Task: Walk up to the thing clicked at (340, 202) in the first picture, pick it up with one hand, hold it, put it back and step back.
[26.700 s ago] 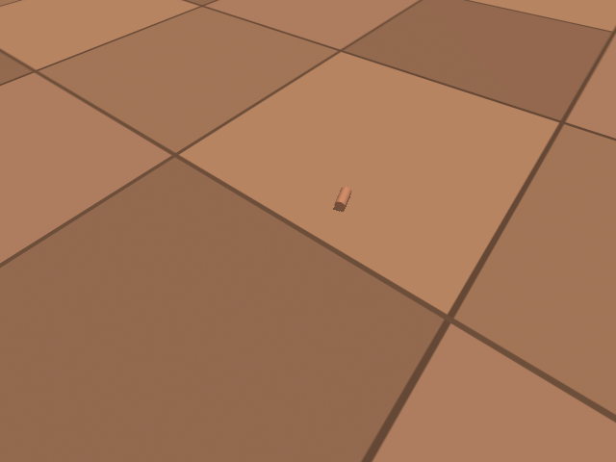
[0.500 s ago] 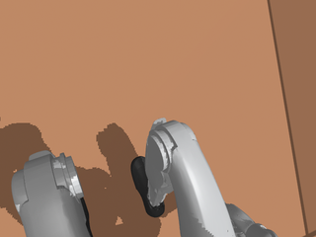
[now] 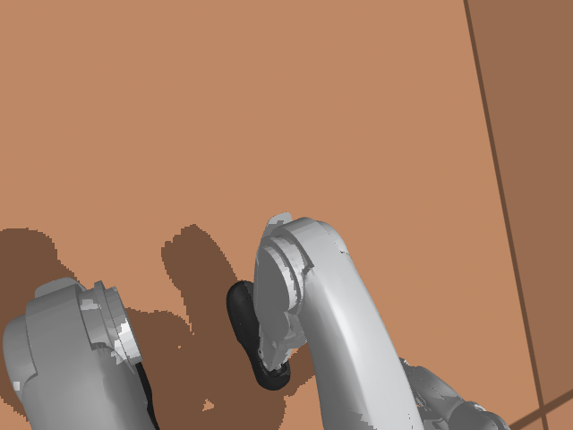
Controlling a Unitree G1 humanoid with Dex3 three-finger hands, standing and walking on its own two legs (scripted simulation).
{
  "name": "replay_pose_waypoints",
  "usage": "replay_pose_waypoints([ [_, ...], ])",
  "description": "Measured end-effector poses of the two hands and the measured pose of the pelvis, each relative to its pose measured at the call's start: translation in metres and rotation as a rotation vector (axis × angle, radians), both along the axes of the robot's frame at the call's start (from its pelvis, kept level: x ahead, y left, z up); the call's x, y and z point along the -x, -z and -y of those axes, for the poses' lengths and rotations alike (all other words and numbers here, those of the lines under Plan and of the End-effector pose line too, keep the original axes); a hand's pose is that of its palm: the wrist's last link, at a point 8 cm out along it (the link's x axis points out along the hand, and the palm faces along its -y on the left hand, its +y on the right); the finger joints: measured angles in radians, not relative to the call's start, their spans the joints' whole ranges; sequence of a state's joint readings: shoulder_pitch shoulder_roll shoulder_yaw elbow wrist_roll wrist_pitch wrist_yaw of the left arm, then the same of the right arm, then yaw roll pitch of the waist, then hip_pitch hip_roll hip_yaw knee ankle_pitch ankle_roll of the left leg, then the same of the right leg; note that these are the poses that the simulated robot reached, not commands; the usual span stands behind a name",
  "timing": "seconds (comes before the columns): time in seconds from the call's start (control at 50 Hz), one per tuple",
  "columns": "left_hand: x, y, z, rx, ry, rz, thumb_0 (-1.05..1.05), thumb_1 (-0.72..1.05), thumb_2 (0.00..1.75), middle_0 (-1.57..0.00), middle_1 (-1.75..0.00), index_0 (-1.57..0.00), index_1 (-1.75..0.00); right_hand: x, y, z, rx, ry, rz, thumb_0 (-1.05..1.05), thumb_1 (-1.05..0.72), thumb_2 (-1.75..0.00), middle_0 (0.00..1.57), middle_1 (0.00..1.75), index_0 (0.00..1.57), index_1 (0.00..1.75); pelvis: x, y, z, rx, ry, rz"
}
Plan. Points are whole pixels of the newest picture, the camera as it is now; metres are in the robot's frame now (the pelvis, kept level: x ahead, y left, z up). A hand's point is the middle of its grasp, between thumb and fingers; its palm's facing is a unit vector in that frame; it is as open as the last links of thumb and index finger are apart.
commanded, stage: open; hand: left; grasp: from above
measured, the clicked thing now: out of the picture +0.43 +0.35 -0.27
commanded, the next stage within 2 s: withdraw in 0.58 s
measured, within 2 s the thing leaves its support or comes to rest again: neither
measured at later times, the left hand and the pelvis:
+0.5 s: hand out of the picture +0.41 +0.34 -0.24, palm faces -0.44 -0.18 -0.88, open 12.9 cm; pelvis +0.00 +0.00 +0.00, yaw +0 degrees
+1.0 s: hand out of the picture +0.43 +0.35 -0.18, palm faces -0.30 -0.12 -0.95, open 13.3 cm; pelvis +0.00 +0.00 +0.01, yaw +1 degrees
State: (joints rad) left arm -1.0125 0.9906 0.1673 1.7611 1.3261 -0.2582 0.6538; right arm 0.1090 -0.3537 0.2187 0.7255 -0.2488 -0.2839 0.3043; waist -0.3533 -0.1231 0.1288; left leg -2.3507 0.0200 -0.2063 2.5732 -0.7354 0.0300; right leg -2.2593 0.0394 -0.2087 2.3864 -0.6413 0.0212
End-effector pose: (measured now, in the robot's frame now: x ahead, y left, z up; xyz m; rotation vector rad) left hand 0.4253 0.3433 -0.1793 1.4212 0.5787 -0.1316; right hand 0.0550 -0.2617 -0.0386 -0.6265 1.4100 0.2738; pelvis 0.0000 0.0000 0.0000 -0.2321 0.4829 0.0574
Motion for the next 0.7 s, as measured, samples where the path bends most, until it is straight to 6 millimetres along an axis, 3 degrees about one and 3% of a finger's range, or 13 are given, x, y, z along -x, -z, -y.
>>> replay_pose_waypoints([
  [0.36,0.0047,0.001,-0.0016,0.01,0.007,-0.011,0.0,-0.21,0.74,-0.35,-0.72,-0.34,-0.72,-0.0036,0.0045,-0.0009,-0.006,-0.007,-0.01,0.01,-0.89,-0.9,0.21,0.3,0.2,0.3,0.0007,-0.002,0.0017,-0.002,0.0,0.0],
  [0.7,0.006,0.0027,-0.0003,0.016,0.008,-0.007,0.0,-0.33,0.86,-0.22,-0.86,-0.22,-0.86,0.0,0.0012,-0.0039,-0.001,-0.006,-0.005,0.01,-0.89,-0.9,0.21,0.3,0.2,0.3,0.0012,-0.0013,0.0008,0.0,-0.001,0.002],
])
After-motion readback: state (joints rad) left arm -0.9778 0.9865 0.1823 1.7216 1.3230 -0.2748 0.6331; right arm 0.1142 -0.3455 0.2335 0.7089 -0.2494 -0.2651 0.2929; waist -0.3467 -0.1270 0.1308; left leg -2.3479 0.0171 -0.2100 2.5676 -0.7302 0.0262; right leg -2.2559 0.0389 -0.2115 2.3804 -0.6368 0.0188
